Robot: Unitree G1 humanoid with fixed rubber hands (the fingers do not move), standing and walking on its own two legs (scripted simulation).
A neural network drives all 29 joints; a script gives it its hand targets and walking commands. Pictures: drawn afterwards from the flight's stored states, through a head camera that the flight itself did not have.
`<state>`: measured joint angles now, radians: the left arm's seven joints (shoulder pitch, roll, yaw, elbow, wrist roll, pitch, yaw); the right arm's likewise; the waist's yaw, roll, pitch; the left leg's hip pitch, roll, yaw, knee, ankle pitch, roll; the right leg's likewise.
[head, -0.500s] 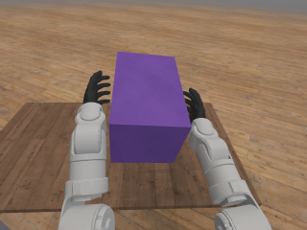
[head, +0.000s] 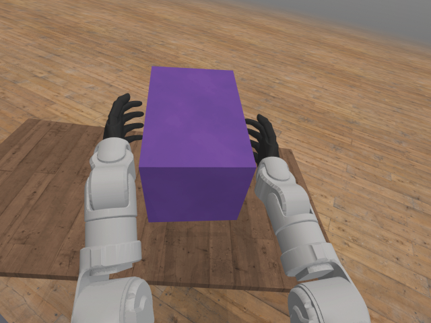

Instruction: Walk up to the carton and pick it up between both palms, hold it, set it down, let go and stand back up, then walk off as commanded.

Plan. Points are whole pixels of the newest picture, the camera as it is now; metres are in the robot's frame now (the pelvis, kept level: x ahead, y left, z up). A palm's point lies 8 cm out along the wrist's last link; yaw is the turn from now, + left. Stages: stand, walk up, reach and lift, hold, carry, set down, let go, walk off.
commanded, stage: hold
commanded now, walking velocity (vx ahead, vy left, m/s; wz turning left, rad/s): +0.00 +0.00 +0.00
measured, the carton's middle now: (193, 141) +0.43 +0.02 +0.17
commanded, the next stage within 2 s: none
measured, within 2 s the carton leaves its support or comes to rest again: neither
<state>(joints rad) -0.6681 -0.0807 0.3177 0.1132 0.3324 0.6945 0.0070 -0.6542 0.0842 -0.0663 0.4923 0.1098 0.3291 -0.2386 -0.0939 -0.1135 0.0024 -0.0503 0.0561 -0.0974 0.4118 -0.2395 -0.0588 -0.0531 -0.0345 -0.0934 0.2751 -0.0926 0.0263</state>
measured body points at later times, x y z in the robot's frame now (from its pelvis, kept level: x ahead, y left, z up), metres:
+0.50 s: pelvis +0.01 +0.00 +0.00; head -0.04 +0.03 +0.45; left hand +0.38 +0.14 +0.20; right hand +0.37 -0.13 +0.18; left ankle +0.00 +0.15 -0.74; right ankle +0.04 -0.14 -0.75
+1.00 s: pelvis +0.01 +0.01 +0.00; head -0.05 +0.03 +0.45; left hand +0.39 +0.12 +0.23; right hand +0.37 -0.14 +0.19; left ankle +0.00 +0.15 -0.75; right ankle +0.04 -0.14 -0.75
